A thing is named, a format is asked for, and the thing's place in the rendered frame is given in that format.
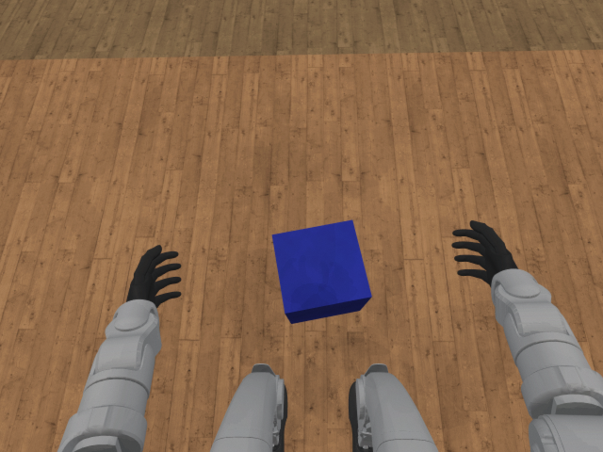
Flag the robot right upper arm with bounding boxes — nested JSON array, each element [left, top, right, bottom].
[[529, 414, 603, 452]]

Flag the right robot forearm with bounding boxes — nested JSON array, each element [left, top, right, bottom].
[[491, 268, 603, 419]]

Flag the left robot hand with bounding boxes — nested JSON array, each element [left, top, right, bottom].
[[126, 245, 181, 309]]

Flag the left robot thigh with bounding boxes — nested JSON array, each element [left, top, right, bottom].
[[210, 372, 285, 452]]

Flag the left robot forearm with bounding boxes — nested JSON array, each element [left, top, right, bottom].
[[57, 299, 162, 452]]

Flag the left robot shin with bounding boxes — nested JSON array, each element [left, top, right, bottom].
[[252, 363, 281, 445]]

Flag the carton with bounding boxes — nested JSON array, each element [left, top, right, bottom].
[[272, 220, 372, 324]]

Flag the right robot hand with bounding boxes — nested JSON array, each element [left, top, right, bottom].
[[451, 220, 518, 287]]

